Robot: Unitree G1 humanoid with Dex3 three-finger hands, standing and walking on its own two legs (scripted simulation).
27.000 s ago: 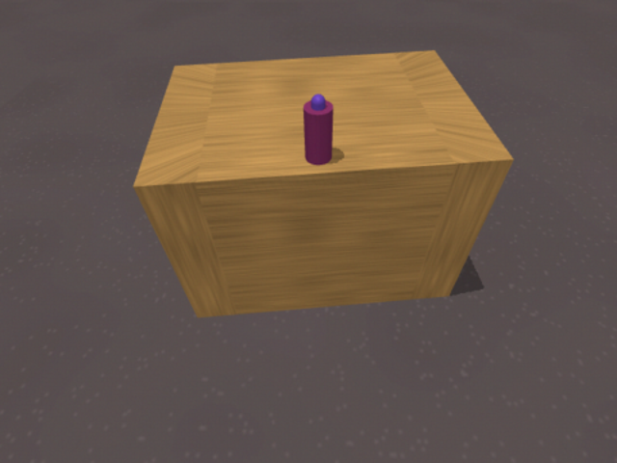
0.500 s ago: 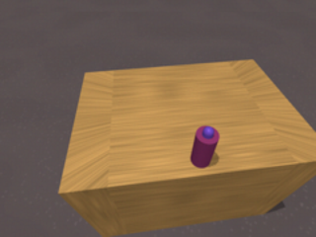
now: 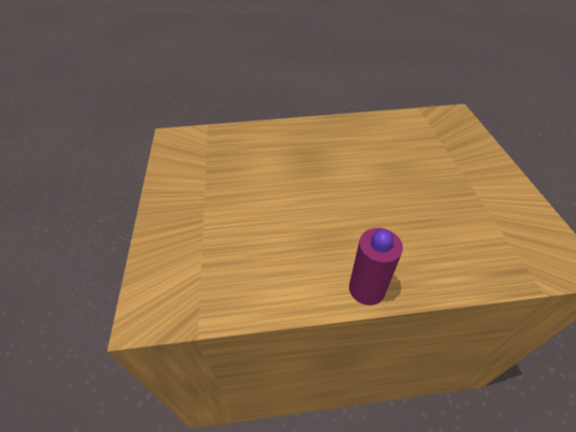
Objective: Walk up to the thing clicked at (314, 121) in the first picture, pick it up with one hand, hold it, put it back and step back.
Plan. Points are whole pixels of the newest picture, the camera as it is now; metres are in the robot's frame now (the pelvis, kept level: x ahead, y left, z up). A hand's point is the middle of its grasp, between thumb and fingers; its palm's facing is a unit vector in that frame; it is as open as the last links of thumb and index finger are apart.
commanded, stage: stand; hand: right
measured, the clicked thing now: (374, 263) +0.39 -0.14 -0.05
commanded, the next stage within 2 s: none
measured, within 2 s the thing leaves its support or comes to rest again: neither
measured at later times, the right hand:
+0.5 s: hand out of the picture +0.07 -0.25 -0.16, palm faces -0.01 +0.94 -0.34, open 7.4 cm
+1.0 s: hand out of the picture +0.08 -0.25 -0.16, palm faces -0.01 +0.94 -0.34, open 7.4 cm
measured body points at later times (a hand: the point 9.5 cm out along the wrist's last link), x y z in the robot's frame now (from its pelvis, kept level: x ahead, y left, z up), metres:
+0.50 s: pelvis +0.00 +0.00 +0.00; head +0.01 +0.00 +0.45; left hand +0.07 +0.30 -0.13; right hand +0.07 -0.30 -0.13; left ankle +0.02 +0.13 -0.75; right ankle -0.03 -0.14 -0.75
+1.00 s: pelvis +0.00 +0.00 +0.00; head +0.01 +0.00 +0.45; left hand +0.07 +0.30 -0.13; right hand +0.08 -0.30 -0.13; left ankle +0.02 +0.13 -0.75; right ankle -0.03 -0.14 -0.75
